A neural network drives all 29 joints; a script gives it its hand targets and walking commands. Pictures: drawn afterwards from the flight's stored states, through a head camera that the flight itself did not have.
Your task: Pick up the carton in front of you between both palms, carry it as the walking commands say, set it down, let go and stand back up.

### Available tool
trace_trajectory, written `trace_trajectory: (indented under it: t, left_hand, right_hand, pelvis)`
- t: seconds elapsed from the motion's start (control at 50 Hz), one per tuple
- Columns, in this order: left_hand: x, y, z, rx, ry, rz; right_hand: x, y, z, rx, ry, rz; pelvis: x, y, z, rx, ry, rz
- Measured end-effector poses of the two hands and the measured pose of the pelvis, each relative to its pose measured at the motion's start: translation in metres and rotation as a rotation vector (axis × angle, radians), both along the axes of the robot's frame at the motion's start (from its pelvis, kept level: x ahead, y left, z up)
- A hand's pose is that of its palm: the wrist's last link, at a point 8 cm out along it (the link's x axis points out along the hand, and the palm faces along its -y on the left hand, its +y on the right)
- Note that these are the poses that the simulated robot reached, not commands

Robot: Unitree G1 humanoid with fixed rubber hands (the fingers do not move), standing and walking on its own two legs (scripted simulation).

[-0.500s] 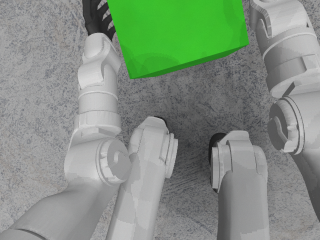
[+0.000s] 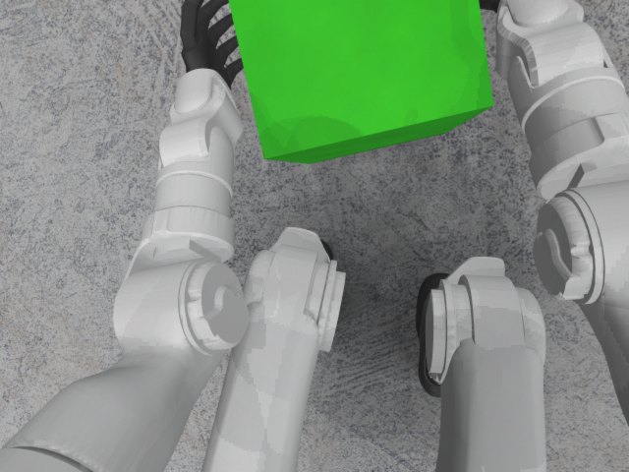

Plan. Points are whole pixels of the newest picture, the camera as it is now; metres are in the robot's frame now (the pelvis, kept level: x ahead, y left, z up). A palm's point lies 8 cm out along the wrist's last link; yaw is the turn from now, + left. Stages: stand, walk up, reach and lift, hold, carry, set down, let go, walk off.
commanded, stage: set down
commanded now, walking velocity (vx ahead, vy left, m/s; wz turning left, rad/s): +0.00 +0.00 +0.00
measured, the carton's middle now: (358, 59) +0.52 +0.06 -0.25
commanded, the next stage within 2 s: let go in 1.90 s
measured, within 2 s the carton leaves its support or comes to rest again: rests again in 0.06 s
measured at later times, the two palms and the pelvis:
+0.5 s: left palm (214, 69) +0.49 +0.20 -0.17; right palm out of the picture +0.57 -0.09 -0.18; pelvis +0.00 -0.01 -0.01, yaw +1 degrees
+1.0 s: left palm (175, 68) +0.49 +0.24 -0.16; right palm out of the picture +0.59 -0.13 -0.16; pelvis -0.01 +0.01 -0.01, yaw +2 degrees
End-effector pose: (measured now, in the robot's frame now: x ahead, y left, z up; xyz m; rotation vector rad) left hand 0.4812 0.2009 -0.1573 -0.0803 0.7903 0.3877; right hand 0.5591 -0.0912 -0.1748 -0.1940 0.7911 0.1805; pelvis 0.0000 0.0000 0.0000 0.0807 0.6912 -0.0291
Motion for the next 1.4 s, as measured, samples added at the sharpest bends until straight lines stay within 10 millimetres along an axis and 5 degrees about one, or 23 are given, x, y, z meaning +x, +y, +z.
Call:
trace_trajectory:
  t: [0.66,0.88,1.08,1.22,1.4]
  left_hand:
    - [0.004,0.002,-0.013,0.015,-0.004,-0.074]
    - [-0.013,0.054,-0.023,0.075,-0.007,0.026]
    - [0.008,0.031,0.016,0.005,-0.122,0.010]
    - [-0.006,0.038,0.065,0.026,-0.112,0.044]
    - [0.001,0.038,0.138,0.029,-0.156,0.037]
  right_hand:
    - [0.011,-0.004,-0.009,0.054,-0.071,0.035]
    - [0.021,-0.038,-0.014,0.001,-0.117,-0.027]
    - [0.037,-0.027,0.040,-0.013,-0.183,0.013]
    - [0.037,-0.021,0.095,-0.007,-0.155,0.000]
    - [0.034,-0.032,0.157,-0.012,-0.155,-0.014]
  pelvis:
    - [0.000,-0.011,-0.013,0.026,-0.038,-0.003]
    - [-0.008,0.000,-0.011,0.005,-0.042,0.020]
    - [-0.010,0.008,-0.001,-0.015,-0.051,0.050]
    - [-0.003,0.008,0.034,-0.023,0.001,0.053]
    - [0.002,0.008,0.080,-0.028,0.065,0.055]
